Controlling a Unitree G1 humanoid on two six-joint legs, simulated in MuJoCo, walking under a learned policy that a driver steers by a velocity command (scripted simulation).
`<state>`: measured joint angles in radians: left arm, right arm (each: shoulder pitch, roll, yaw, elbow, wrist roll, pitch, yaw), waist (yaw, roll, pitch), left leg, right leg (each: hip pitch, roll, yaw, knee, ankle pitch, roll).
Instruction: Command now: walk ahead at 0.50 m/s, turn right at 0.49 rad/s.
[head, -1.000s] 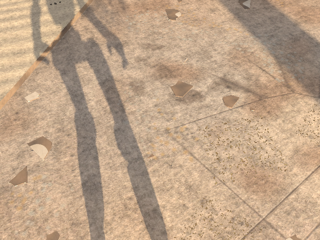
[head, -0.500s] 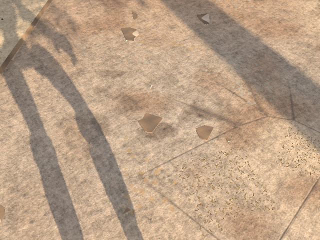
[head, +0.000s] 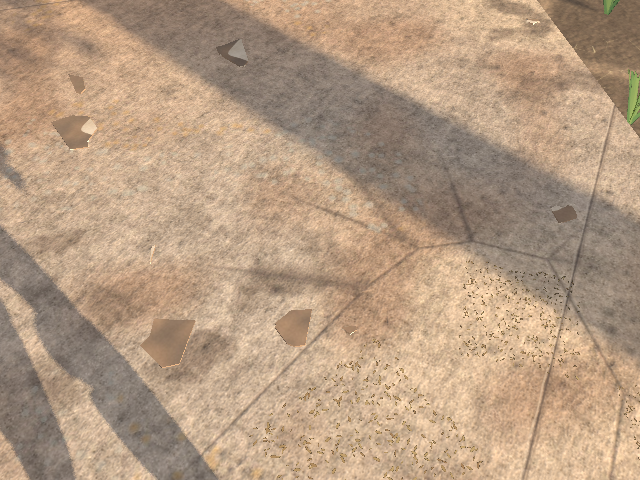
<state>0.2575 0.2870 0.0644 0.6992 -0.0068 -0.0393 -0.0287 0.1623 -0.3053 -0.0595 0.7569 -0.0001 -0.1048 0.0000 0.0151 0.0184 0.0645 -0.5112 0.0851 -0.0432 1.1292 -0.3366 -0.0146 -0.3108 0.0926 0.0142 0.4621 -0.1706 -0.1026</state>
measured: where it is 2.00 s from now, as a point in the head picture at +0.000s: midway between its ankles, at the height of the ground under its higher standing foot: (316, 462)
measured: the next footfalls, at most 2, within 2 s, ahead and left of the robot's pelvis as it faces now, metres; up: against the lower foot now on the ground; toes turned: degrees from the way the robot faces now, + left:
left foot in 0.36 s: +0.40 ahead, +0.15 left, +0.00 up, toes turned +5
right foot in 0.86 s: +0.56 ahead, -0.01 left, +0.00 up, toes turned +28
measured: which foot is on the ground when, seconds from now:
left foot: up 0.00-0.34, down 0.36-0.86, up 0.88-1.00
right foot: down 0.00-0.36, up 0.38-0.84, down 0.86-1.00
